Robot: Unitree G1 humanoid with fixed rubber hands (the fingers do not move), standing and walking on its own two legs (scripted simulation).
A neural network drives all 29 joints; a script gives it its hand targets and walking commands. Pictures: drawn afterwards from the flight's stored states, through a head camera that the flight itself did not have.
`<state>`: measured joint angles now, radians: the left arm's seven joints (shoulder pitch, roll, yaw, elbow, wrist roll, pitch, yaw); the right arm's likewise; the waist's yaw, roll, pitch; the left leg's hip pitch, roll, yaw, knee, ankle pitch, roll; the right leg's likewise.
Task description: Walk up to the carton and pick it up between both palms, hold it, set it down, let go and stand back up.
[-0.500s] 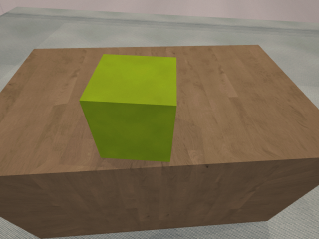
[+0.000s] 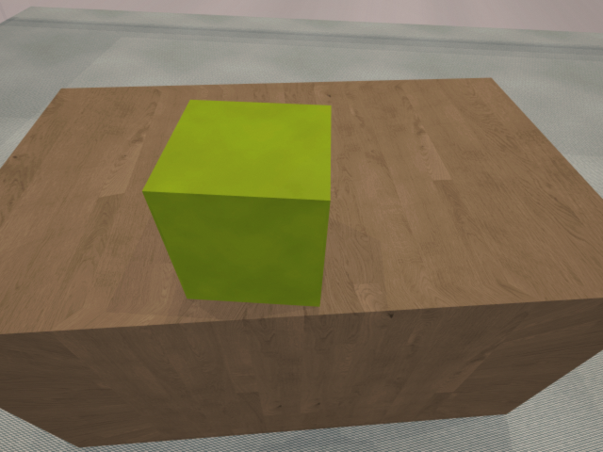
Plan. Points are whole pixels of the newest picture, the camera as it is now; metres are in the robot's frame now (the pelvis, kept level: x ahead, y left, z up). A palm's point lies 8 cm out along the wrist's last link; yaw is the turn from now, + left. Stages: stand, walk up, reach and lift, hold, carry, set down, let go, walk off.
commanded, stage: stand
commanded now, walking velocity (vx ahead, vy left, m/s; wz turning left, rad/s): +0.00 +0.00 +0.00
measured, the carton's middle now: (256, 205) +0.48 +0.06 +0.07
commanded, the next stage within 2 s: none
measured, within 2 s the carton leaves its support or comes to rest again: neither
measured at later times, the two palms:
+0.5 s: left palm out of the picture -0.02 +0.19 -0.15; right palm out of the picture -0.01 -0.20 -0.15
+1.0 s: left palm out of the picture -0.01 +0.19 -0.15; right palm out of the picture -0.01 -0.20 -0.15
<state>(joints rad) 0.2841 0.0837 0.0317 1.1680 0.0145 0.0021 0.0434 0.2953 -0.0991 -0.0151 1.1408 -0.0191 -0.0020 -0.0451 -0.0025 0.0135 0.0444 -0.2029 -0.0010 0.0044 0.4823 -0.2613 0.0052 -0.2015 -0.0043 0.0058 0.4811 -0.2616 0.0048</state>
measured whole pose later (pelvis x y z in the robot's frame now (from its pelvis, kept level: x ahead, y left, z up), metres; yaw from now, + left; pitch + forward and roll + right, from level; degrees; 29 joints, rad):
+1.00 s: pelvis +0.01 -0.01 +0.00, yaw +0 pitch -2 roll +0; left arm 0.29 0.08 0.01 1.19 0.01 0.00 0.04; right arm 0.31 -0.09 0.01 1.16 -0.01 -0.01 -0.05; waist 0.00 0.01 0.04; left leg -0.16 0.00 0.01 0.46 -0.27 0.00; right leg -0.16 0.00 0.01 0.47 -0.28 0.00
